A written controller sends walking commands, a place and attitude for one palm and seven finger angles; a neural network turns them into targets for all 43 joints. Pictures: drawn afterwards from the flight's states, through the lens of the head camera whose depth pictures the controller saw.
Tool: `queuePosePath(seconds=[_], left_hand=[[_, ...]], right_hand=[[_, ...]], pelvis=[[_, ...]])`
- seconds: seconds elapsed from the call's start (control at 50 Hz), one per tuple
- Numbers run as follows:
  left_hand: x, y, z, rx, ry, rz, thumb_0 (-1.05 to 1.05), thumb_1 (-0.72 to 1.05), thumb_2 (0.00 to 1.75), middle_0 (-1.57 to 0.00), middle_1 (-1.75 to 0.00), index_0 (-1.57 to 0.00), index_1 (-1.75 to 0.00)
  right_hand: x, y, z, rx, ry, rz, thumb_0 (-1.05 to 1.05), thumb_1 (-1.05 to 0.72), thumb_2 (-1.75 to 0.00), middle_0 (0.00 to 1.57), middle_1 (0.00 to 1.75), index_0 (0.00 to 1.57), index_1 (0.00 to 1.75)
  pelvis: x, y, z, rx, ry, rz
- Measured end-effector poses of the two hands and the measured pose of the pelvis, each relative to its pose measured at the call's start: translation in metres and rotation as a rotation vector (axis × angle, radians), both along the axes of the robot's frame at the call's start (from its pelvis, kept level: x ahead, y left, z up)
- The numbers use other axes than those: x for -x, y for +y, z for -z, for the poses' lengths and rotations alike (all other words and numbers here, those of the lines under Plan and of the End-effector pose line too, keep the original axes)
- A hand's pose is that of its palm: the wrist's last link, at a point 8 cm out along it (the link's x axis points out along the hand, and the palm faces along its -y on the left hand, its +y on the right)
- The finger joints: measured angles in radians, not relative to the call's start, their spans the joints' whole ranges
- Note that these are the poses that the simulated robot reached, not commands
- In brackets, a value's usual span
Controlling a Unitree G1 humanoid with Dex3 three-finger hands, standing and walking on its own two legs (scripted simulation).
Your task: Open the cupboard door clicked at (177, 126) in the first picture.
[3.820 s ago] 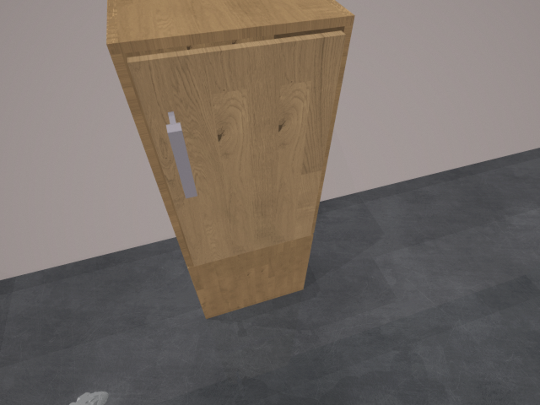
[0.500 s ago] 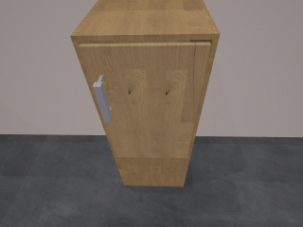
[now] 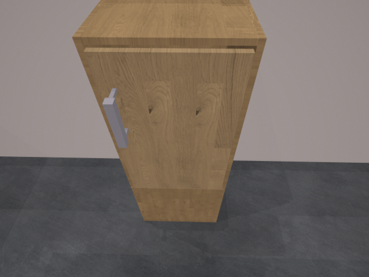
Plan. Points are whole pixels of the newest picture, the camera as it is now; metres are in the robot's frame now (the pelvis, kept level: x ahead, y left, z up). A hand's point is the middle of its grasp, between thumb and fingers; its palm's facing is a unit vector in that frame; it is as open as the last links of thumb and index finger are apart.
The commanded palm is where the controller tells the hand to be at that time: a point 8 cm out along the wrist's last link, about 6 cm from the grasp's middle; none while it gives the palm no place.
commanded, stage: look again from close up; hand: left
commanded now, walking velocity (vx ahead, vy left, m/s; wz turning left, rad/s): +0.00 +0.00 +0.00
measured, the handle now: (118, 119) +0.46 +0.20 +0.07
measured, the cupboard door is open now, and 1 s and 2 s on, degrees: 0 0 0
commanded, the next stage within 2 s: shuffle to correct the standing spot in 0.22 s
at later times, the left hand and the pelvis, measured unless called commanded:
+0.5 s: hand out of the picture +0.00 +0.16 -0.18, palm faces +0.03 -0.98 -0.21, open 7.3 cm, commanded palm none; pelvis +0.00 -0.01 +0.00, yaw +0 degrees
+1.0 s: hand out of the picture +0.00 +0.17 -0.17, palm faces +0.05 -0.98 -0.20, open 7.3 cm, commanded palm none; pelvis -0.07 -0.01 -0.01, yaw +1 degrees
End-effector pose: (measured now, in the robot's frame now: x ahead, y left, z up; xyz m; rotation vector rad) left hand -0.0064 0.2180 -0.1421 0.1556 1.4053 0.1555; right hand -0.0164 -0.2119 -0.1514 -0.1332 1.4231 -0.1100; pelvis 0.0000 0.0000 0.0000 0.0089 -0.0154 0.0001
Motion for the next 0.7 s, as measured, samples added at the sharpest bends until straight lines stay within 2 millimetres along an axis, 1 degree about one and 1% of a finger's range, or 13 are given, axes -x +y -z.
queuePosePath(seconds=[0.1,0.22,0.34,0.44,0.56,0.7], left_hand=[[0.008,-0.01,0.003,0.021,0.026,-0.011,0.0,0.92,0.9,-0.2,-0.3,-0.2,-0.3],[0.01,-0.018,0.004,0.032,0.036,-0.018,0.0,0.92,0.9,-0.2,-0.3,-0.2,-0.3],[0.007,-0.02,0.004,0.029,0.035,-0.021,0.01,0.92,0.9,-0.2,-0.3,-0.2,-0.3],[0.002,-0.017,0.002,0.011,0.025,-0.02,0.01,0.92,0.9,-0.2,-0.3,-0.2,-0.3],[-0.007,-0.01,0.002,-0.022,-0.008,-0.011,0.0,0.92,0.9,-0.2,-0.3,-0.2,-0.3],[-0.019,-0.003,0.005,-0.046,-0.084,0.013,0.0,0.91,0.9,-0.2,-0.3,-0.2,-0.3]], right_hand=[[-0.008,-0.004,-0.002,0.009,-0.005,-0.004,0.0,-0.91,-0.89,0.2,0.3,0.2,0.3],[-0.015,-0.006,-0.002,0.011,-0.011,-0.009,0.01,-0.92,-0.89,0.2,0.3,0.2,0.3],[-0.016,-0.008,-0.002,0.009,-0.004,-0.008,0.01,-0.92,-0.89,0.2,0.3,0.2,0.3],[-0.015,-0.01,-0.001,0.009,0.003,0.003,0.01,-0.92,-0.89,0.2,0.3,0.2,0.3],[-0.012,-0.018,0.004,0.015,-0.007,0.022,0.01,-0.92,-0.89,0.2,0.3,0.2,0.3],[-0.009,-0.03,0.01,0.027,-0.055,0.036,0.01,-0.92,-0.89,0.2,0.3,0.2,0.3]], pelvis=[[-0.003,-0.003,0.0,0.001,0.0,-0.002],[-0.006,-0.007,0.0,0.002,0.0,-0.003],[-0.009,-0.01,0.0,0.002,0.003,-0.005],[-0.008,-0.013,0.0,-0.003,0.007,-0.003],[0.004,-0.017,0.004,-0.012,0.008,0.008],[0.028,-0.02,0.012,-0.01,0.006,0.002]])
